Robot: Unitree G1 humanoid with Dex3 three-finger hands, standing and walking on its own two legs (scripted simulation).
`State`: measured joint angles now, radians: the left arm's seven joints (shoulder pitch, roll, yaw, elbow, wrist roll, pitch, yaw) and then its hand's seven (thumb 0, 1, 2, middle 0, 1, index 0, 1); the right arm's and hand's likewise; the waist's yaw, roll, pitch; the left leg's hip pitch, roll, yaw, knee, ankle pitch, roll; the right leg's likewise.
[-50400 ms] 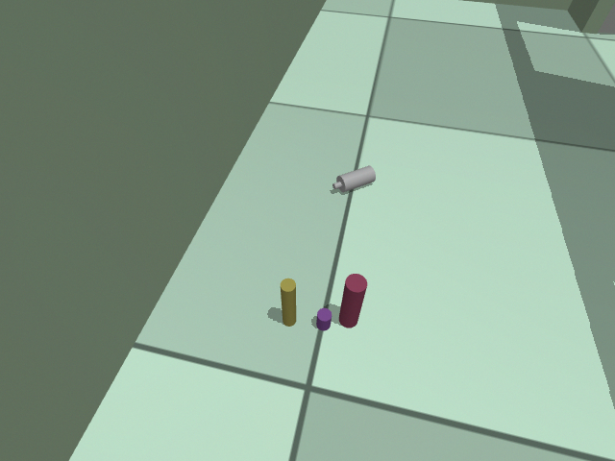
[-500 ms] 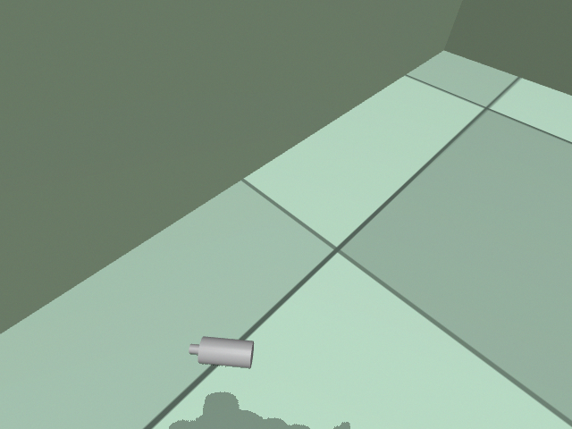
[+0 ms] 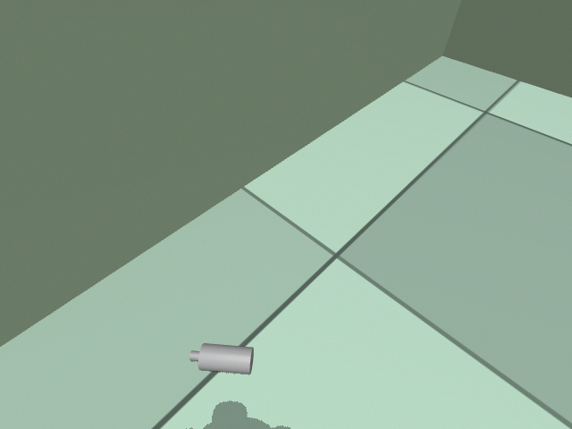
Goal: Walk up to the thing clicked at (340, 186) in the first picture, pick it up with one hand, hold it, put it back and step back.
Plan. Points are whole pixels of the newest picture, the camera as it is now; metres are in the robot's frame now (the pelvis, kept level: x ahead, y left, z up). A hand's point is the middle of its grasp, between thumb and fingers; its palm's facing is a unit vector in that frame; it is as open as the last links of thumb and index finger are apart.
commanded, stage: stand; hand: left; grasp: from above
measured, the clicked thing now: (221, 357) +0.47 +0.22 -0.74
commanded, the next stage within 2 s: step back in 1.48 s
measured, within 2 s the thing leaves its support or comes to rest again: neither
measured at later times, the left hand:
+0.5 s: hand out of the picture +0.08 +0.24 -0.16, palm faces +0.01 -0.94 -0.34, open 7.4 cm
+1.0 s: hand out of the picture +0.09 +0.24 -0.15, palm faces -0.01 -0.94 -0.34, open 7.4 cm
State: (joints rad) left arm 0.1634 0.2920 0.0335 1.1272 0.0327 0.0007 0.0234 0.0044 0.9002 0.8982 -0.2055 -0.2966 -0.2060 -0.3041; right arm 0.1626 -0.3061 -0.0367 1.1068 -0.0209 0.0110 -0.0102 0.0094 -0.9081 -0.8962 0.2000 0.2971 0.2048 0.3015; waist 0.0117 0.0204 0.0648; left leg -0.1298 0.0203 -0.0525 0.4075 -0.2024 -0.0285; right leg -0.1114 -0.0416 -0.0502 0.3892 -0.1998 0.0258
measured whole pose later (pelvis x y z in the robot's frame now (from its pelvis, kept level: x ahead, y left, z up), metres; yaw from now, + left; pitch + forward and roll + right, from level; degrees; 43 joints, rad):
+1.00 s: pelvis +0.02 -0.01 +0.00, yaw -1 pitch -3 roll +0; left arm 0.10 0.32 0.02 1.15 0.02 0.00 0.00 0.00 0.90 0.90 -0.21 -0.30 -0.21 -0.30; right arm 0.11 -0.33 -0.01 1.13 -0.01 0.00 0.00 0.01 -0.91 -0.90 0.20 0.30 0.21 0.30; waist 0.01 0.02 0.06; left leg -0.10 0.04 -0.04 0.33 -0.19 -0.04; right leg -0.11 -0.03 -0.04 0.35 -0.19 0.01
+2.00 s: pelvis -0.06 +0.06 -0.01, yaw -2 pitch -1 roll -2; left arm 0.05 0.39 0.06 0.91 0.01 0.07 0.03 0.00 0.90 0.90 -0.20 -0.30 -0.20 -0.30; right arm 0.13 -0.34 -0.05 0.94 -0.02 0.04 -0.02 0.01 -0.90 -0.90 0.20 0.30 0.21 0.30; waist -0.02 -0.05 0.21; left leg -0.27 -0.04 0.03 0.54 -0.25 0.07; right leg -0.44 0.10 0.16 1.07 -0.46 0.00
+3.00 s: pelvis -0.35 +0.05 -0.02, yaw -5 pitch -2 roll -1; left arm 0.20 0.42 0.10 0.84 0.02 0.07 0.01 0.01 0.90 0.90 -0.20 -0.30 -0.20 -0.30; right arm 0.09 -0.36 -0.04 0.81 -0.03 0.02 -0.01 0.01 -0.90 -0.90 0.21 0.30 0.21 0.30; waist 0.04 -0.04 0.18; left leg -0.37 0.05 0.00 0.60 -0.20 0.01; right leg -0.31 0.04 0.12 0.92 -0.49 0.04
